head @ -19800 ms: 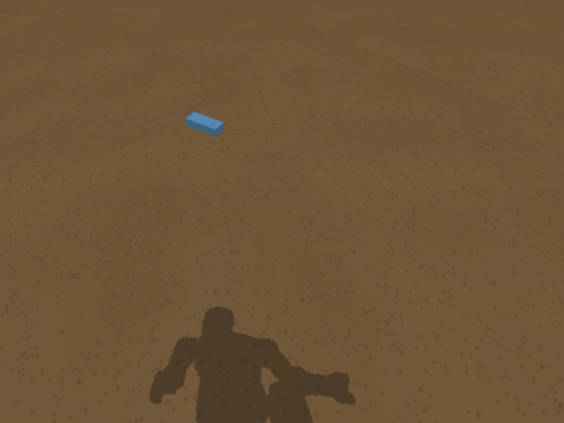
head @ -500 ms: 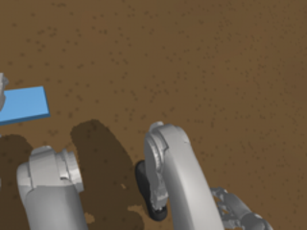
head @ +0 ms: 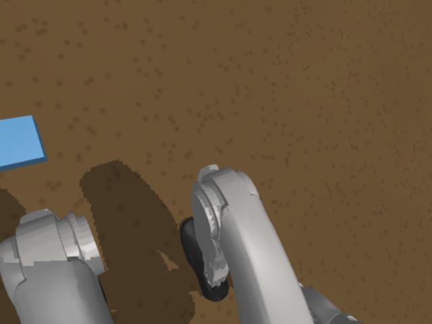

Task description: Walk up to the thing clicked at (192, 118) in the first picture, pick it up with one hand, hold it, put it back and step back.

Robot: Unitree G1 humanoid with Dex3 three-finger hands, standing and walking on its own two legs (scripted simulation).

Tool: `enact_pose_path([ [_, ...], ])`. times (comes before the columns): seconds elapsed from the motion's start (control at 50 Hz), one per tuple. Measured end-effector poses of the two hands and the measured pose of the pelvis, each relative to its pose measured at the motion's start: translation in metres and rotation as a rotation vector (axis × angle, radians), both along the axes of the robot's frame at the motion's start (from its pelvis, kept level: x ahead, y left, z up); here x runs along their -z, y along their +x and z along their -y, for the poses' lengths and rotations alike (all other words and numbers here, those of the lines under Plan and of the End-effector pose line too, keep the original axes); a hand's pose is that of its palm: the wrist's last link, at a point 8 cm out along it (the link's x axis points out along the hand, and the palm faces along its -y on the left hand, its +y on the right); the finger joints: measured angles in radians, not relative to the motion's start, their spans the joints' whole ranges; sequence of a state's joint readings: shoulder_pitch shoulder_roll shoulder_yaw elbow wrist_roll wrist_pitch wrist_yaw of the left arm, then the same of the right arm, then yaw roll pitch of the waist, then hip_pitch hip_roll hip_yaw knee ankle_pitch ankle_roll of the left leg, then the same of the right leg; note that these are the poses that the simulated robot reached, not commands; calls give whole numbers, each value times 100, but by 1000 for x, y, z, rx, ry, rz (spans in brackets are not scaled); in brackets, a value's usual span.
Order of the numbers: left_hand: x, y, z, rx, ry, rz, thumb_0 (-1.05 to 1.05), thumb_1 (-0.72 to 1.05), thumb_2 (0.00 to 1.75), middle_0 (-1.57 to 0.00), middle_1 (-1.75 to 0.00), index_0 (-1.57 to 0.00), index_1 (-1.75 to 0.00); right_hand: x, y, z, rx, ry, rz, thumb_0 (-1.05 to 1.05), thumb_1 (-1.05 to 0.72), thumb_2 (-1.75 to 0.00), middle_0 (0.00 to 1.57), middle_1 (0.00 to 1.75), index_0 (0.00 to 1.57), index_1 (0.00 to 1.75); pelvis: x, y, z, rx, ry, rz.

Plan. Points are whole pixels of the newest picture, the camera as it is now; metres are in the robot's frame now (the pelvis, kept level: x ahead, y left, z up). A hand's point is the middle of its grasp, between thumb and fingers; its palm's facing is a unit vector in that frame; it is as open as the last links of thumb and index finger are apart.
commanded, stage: close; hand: left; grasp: from above
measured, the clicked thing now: out of the picture +0.43 +0.31 -0.27
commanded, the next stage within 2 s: none
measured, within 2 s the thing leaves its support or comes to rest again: neither
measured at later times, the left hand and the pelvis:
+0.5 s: hand out of the picture +0.42 +0.31 -0.25, palm faces -0.40 -0.12 -0.91, open 13.3 cm; pelvis -0.01 +0.00 +0.00, yaw -1 degrees
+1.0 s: hand out of the picture +0.41 +0.29 -0.25, palm faces -0.40 -0.08 -0.92, open 12.9 cm; pelvis -0.01 +0.00 +0.00, yaw -2 degrees
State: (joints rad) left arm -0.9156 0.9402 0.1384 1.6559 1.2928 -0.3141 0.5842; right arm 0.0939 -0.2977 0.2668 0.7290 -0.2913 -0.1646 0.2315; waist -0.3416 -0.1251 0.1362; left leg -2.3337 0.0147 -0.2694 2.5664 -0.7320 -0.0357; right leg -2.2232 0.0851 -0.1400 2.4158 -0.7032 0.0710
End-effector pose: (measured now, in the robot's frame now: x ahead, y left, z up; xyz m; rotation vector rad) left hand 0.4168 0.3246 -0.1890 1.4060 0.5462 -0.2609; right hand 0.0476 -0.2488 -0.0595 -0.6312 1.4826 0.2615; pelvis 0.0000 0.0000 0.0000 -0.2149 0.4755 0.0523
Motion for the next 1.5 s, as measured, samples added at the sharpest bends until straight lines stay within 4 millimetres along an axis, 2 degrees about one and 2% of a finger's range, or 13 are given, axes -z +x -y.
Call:
enact_pose_path([
  [0.22,-4,-7,22,120,15,83,0,-44,96,-10,-99,-10,-99,-8,16,5,-63,-18,78,0,-89,-89,20,30,20,29,2,-6,-4,8,-15,30],
  [0.36,-3,-5,29,92,66,112,0,-38,91,-12,-99,-14,-97,-12,27,4,-82,12,118,0,-89,-89,20,30,20,29,0,-7,-5,12,-14,19],
  [0.44,-1,0,22,13,78,105,0,-36,89,-13,-99,-15,-97,-13,29,4,-85,31,122,0,-89,-89,20,30,20,29,-1,-7,-4,14,-12,12],
  [0.56,2,8,1,-118,63,50,0,-37,88,-13,-100,-15,-98,-13,26,4,-71,33,118,0,-90,-89,20,30,20,29,0,-4,-3,10,-12,7],
  [0.66,5,7,-6,-85,48,-24,0,-38,88,-13,-101,-15,-99,-9,15,1,-48,35,67,0,-90,-90,20,30,20,29,-1,-3,-3,5,-15,9],
  [0.84,5,2,19,71,-41,11,0,-34,88,-15,-101,-17,-99,-9,8,-8,-58,46,34,0,-89,-90,20,30,20,29,-4,-4,-2,10,-22,30],
  [1.0,0,-5,33,137,29,118,0,-29,85,-18,-96,-19,-93,-13,15,1,-78,8,80,0,-89,-89,20,30,20,29,-4,-9,-3,18,-19,43],
  [1.06,-2,-6,30,111,67,131,0,-28,84,-19,-94,-21,-92,-17,17,4,-74,1,92,0,-89,-89,20,30,20,29,-5,-10,-3,19,-19,32],
  [1.18,-5,3,11,-46,97,107,0,-25,82,-21,-92,-23,-89,-24,20,9,-72,-2,109,0,-89,-89,20,30,20,29,-6,-10,-4,20,-17,12],
  [1.24,-2,6,-2,-127,77,57,0,-25,80,-22,-91,-24,-89,-26,18,10,-62,-9,113,0,-89,-89,20,30,20,29,-5,-9,-5,16,-21,7],
  [1.3,4,6,-9,-125,65,-5,0,-24,79,-22,-92,-24,-89,-24,14,9,-49,-15,88,0,-89,-89,20,30,20,29,-4,-7,-5,12,-24,6],
  [1.38,7,5,-8,-51,42,-36,0,-23,78,-22,-93,-26,-90,-17,9,3,-43,1,44,0,-90,-90,20,30,20,29,-5,-5,-5,7,-24,11],
  [1.5,4,3,6,49,-20,-12,0,-18,78,-25,-93,-29,-90,-10,15,-7,-74,36,37,0,-89,-90,20,30,20,29,-6,-4,-3,6,-26,28],
])
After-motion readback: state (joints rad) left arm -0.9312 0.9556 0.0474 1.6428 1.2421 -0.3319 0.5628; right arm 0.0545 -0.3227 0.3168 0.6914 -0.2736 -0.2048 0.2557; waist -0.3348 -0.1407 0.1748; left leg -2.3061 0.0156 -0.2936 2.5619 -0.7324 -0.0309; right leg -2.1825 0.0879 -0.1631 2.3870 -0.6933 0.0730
